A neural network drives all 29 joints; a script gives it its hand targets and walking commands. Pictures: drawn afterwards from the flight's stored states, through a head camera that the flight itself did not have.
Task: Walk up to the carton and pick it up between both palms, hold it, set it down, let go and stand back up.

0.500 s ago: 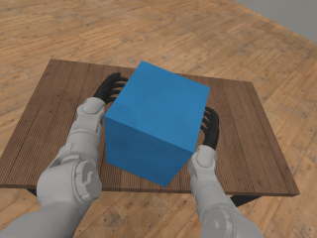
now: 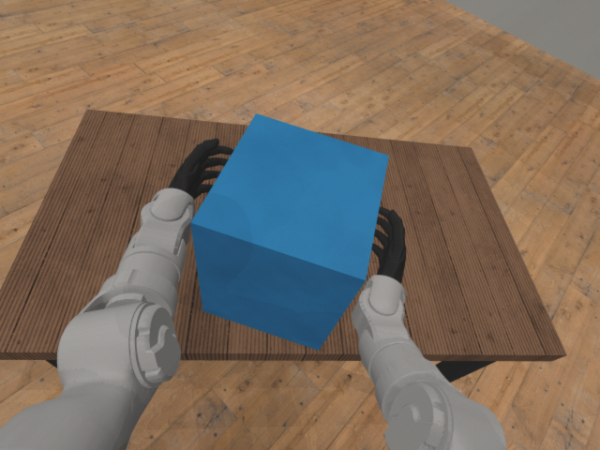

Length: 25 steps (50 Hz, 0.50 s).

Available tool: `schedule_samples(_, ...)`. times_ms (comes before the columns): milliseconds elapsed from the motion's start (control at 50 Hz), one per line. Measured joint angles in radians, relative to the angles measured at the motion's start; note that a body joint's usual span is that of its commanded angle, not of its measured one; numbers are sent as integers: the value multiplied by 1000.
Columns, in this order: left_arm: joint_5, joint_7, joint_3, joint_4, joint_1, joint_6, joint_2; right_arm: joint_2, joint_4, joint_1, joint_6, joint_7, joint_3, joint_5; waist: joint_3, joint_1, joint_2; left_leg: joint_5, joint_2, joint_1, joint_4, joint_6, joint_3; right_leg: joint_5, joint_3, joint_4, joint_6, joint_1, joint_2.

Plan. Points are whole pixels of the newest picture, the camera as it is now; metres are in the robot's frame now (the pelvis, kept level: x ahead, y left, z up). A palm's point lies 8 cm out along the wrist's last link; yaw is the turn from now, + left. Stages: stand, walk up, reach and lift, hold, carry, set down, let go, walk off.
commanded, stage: set down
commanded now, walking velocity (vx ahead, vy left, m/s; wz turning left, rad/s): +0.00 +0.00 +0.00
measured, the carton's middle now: (289, 239) +0.43 +0.01 +0.00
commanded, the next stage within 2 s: none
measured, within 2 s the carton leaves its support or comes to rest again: neither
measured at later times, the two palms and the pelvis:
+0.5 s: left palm (172, 178) +0.46 +0.17 +0.08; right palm (414, 247) +0.37 -0.15 +0.08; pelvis -0.01 +0.01 -0.02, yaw -1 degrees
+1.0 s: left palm (163, 129) +0.46 +0.17 +0.17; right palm (448, 206) +0.37 -0.15 +0.17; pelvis -0.03 +0.00 +0.00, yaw +0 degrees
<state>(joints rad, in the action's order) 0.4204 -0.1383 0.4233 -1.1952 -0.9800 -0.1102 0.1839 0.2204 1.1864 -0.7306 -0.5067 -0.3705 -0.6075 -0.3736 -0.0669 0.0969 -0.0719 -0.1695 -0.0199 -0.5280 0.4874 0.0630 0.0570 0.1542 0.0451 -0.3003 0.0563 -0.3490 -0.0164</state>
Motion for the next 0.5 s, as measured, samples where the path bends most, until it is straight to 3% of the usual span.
schedule_samples(100,-160,53,-131,-100,-6,-34,47,-33,67,-16,26,-14,130,133,-64,19,27,-23,-12,-77,57,0,-1,13,-1,-42,1,-71,9)
schedule_samples(240,-377,74,-315,-235,-55,-65,96,-69,109,-74,98,-38,281,320,-112,58,55,-59,-23,-177,154,0,-13,51,7,-137,6,-166,17)
schedule_samples(500,-556,80,-483,-261,-99,-35,163,-171,66,-158,285,-4,435,555,-136,90,60,-60,-17,-172,177,7,-14,53,8,-162,1,-161,12)
